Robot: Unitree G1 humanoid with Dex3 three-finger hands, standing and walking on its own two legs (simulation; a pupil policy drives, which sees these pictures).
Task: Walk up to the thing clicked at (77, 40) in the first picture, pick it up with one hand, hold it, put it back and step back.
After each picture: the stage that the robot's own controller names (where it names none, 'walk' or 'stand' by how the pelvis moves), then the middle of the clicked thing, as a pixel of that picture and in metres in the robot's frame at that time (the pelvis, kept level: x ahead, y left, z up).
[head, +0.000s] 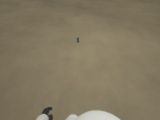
stand; (77, 39) +1.82 +0.42 -0.72
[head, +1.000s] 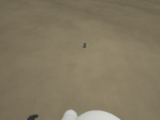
walk; (84, 45) +1.71 +0.17 -0.70
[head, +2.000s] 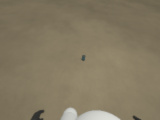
walk; (83, 57) +1.14 +0.11 -0.71
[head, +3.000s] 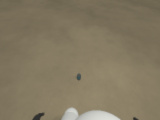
walk; (78, 77) +0.71 +0.14 -0.71
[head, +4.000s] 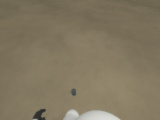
walk; (73, 92) +0.47 +0.20 -0.71
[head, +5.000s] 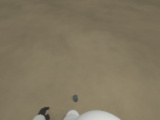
stand; (75, 98) +0.37 +0.18 -0.71
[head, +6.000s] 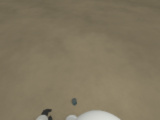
stand; (74, 101) +0.35 +0.19 -0.72
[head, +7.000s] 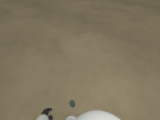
stand; (72, 103) +0.32 +0.20 -0.72
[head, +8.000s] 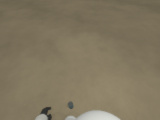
stand; (70, 105) +0.29 +0.22 -0.72
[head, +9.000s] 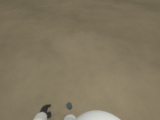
stand; (69, 106) +0.28 +0.23 -0.71
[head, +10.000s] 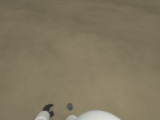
stand; (70, 106) +0.28 +0.22 -0.72
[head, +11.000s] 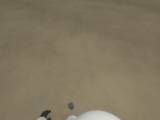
stand; (71, 106) +0.29 +0.22 -0.73
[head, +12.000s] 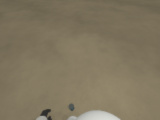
stand; (71, 107) +0.28 +0.21 -0.73
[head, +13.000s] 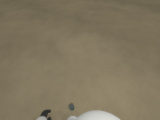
stand; (71, 106) +0.28 +0.21 -0.73
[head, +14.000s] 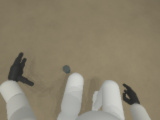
go down; (66, 69) +0.35 +0.24 -0.38
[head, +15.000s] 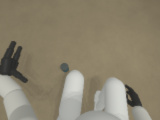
go down; (65, 68) +0.36 +0.25 -0.30
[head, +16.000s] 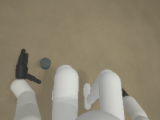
close in; (45, 64) +0.35 +0.27 -0.22
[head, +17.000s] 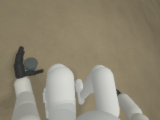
close; (30, 64) +0.35 +0.28 -0.21
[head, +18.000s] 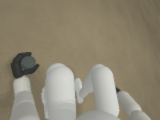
lift; (28, 64) +0.35 +0.28 -0.21
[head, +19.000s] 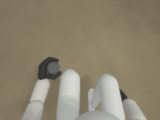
lift; (53, 69) +0.30 +0.26 -0.09
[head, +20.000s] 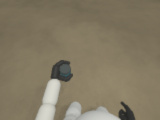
lift; (65, 73) +0.32 +0.18 +0.04
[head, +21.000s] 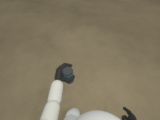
hold; (68, 75) +0.32 +0.17 +0.01
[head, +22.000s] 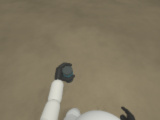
hold; (68, 74) +0.33 +0.17 +0.01
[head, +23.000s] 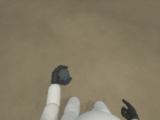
crouch; (65, 77) +0.31 +0.19 -0.04
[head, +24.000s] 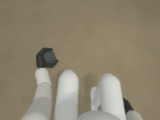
lower; (51, 59) +0.39 +0.27 -0.11
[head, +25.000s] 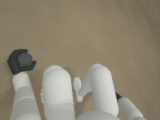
lower; (26, 61) +0.37 +0.29 -0.22
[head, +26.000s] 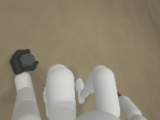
lower; (28, 61) +0.35 +0.30 -0.22
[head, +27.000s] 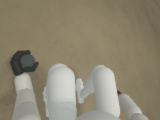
lower; (28, 62) +0.34 +0.30 -0.22
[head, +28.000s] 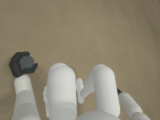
lower; (27, 63) +0.34 +0.29 -0.21
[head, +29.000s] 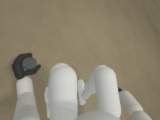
loosen; (29, 64) +0.33 +0.29 -0.21
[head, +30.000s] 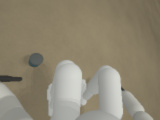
stand; (35, 60) +0.33 +0.28 -0.20
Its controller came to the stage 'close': yes
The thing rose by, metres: 0.73
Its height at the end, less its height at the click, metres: +0.00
